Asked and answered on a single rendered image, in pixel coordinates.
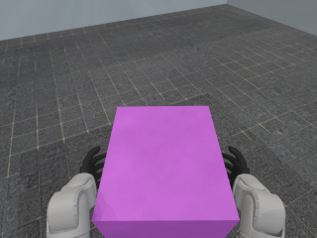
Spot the robot right hand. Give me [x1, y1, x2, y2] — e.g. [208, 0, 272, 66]
[221, 146, 250, 190]

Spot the left robot forearm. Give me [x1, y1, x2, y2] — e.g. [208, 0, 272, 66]
[46, 173, 97, 238]

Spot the right robot forearm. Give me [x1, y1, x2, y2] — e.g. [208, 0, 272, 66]
[232, 174, 286, 238]

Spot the robot left hand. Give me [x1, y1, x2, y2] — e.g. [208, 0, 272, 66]
[79, 146, 107, 189]

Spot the carton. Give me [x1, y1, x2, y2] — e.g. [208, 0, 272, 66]
[91, 105, 240, 238]

